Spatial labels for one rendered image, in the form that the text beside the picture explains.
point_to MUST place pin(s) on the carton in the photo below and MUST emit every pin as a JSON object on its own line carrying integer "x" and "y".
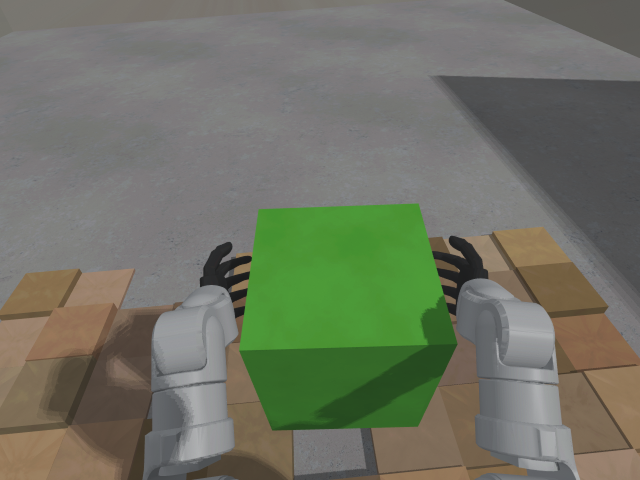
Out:
{"x": 345, "y": 322}

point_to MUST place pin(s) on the robot left hand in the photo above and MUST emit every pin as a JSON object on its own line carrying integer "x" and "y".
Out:
{"x": 214, "y": 272}

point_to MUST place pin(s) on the robot right hand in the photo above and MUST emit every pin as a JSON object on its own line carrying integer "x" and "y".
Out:
{"x": 470, "y": 268}

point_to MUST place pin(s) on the robot left forearm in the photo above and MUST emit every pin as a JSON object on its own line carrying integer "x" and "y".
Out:
{"x": 190, "y": 423}

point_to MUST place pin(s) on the robot right forearm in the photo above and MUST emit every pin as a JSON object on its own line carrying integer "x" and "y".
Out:
{"x": 520, "y": 416}

